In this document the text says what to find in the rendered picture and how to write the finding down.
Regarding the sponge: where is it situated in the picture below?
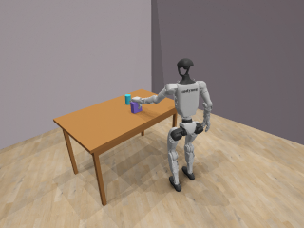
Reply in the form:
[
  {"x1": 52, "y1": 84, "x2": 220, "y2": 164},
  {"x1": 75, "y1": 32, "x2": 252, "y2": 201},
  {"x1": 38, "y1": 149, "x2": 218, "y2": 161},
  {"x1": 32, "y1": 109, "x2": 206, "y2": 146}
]
[{"x1": 130, "y1": 102, "x2": 143, "y2": 114}]

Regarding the table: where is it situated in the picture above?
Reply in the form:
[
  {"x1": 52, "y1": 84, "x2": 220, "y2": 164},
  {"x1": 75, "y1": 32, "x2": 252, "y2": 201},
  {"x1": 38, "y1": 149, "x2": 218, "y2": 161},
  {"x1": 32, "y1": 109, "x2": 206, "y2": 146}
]
[{"x1": 53, "y1": 89, "x2": 178, "y2": 206}]

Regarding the humanoid robot head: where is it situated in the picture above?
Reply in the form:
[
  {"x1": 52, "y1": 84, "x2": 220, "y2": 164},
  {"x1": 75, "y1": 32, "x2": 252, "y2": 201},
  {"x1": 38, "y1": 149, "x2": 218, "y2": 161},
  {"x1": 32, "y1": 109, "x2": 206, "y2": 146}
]
[{"x1": 177, "y1": 58, "x2": 195, "y2": 85}]

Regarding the right robot hand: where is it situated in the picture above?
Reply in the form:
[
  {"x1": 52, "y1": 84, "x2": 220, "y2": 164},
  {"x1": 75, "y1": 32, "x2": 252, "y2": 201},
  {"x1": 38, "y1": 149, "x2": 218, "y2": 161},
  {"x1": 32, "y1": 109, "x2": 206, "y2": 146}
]
[{"x1": 201, "y1": 119, "x2": 211, "y2": 132}]

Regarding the left robot hand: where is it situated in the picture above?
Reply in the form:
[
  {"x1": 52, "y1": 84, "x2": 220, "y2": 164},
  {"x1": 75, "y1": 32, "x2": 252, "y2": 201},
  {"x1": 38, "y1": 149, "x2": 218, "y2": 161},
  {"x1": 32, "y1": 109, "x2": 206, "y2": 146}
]
[{"x1": 129, "y1": 96, "x2": 142, "y2": 109}]

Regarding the left robot foot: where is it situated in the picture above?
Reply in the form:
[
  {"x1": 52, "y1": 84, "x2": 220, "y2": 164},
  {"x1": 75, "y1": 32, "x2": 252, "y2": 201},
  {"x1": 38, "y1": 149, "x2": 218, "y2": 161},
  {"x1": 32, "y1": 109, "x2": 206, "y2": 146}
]
[{"x1": 169, "y1": 176, "x2": 181, "y2": 192}]

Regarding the robot left upper arm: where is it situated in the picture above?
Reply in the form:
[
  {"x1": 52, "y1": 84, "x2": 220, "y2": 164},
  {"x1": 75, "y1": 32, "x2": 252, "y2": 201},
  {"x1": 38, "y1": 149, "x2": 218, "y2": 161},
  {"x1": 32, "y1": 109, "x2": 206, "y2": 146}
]
[{"x1": 153, "y1": 83, "x2": 178, "y2": 104}]

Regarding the robot right upper arm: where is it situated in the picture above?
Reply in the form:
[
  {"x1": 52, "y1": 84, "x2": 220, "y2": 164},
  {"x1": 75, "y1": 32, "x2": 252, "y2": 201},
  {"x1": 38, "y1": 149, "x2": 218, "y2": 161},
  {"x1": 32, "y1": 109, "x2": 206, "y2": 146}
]
[{"x1": 196, "y1": 81, "x2": 213, "y2": 108}]

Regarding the robot left forearm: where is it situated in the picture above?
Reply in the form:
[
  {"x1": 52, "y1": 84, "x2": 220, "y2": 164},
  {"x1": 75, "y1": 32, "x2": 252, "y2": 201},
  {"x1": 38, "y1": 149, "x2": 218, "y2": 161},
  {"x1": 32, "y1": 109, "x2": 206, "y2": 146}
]
[{"x1": 138, "y1": 95, "x2": 156, "y2": 105}]

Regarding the robot right forearm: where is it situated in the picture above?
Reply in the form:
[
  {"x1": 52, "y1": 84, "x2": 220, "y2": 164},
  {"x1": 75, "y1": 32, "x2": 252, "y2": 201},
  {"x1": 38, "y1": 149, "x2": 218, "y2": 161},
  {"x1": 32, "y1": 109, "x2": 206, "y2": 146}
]
[{"x1": 203, "y1": 106, "x2": 213, "y2": 122}]

